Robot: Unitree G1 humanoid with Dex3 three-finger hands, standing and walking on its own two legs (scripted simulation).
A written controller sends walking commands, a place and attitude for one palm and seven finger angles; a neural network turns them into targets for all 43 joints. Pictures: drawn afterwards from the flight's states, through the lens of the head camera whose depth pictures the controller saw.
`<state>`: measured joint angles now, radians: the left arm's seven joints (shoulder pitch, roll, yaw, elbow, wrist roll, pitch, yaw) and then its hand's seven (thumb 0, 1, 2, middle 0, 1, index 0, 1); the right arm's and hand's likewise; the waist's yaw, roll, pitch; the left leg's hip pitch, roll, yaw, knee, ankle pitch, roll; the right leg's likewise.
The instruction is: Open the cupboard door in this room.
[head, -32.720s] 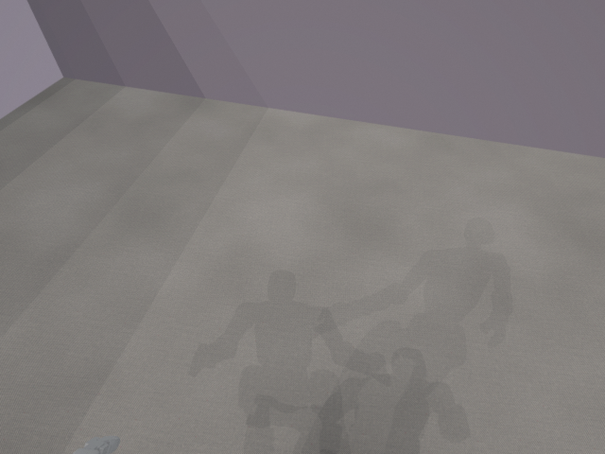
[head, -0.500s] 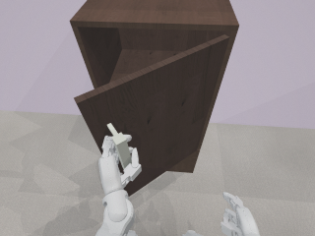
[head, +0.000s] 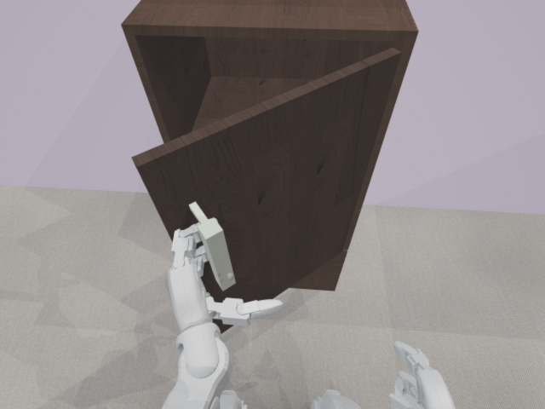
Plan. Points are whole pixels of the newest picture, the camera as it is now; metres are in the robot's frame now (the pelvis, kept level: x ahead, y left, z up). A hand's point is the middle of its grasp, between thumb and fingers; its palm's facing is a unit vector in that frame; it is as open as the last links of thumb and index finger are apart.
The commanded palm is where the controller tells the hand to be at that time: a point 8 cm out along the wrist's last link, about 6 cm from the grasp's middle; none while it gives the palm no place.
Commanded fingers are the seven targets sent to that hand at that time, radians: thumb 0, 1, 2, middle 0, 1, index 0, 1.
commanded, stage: open thumb and fingers to let go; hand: left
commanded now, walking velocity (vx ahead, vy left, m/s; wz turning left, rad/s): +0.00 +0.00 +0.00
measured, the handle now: (211, 247) +0.34 +0.11 +0.05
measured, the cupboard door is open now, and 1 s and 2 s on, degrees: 40 39 39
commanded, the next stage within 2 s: slide the hand sideways off the handle in 0.18 s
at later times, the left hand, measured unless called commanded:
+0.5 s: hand (221, 298) +0.26 +0.09 +0.05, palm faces -0.14 -0.99 -0.02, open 16.3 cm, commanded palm +0.25 +0.12 +0.05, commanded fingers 0.00 -0.50 0.30 -0.15 -0.30 -0.15 -0.30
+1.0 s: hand (193, 321) +0.23 +0.12 +0.05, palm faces -0.06 -1.00 +0.00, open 16.3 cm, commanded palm +0.20 +0.17 +0.05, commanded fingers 0.00 -0.50 0.30 -0.15 -0.30 -0.15 -0.30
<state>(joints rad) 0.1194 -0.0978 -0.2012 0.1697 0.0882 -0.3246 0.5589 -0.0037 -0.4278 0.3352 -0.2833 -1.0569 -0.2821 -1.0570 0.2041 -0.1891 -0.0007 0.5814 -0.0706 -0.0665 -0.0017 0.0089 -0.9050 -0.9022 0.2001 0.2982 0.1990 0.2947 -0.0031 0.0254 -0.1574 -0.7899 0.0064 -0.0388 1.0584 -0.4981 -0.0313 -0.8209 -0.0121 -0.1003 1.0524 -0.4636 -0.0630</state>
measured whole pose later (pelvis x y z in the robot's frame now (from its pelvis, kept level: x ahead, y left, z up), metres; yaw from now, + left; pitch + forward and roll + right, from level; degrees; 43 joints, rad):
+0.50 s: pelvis -0.01 +0.03 -0.01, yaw +0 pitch +12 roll -1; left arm 0.14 0.09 -0.23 0.09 -0.04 -0.34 0.06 -0.01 -0.50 0.30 -0.19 -0.38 -0.13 -0.39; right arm 0.23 -0.22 0.02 0.51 -0.01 -0.08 -0.01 0.01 -0.90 -0.90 0.20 0.30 0.20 0.29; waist 0.00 0.04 -0.12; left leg -0.81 -0.01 -0.03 1.11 -0.52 0.01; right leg -0.82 -0.03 -0.09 1.07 -0.46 -0.03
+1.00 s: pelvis +0.01 +0.03 -0.01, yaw -1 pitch +14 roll -1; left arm 0.44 0.10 -0.19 -0.18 -0.03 -0.33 0.05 -0.01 -0.50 0.30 -0.15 -0.30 -0.15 -0.30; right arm 0.25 -0.21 0.03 0.40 -0.01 -0.07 0.00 0.01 -0.90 -0.90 0.20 0.30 0.20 0.30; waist 0.00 0.03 -0.15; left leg -0.85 -0.01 -0.01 1.17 -0.57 0.02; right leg -0.87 -0.02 -0.07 1.13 -0.50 -0.01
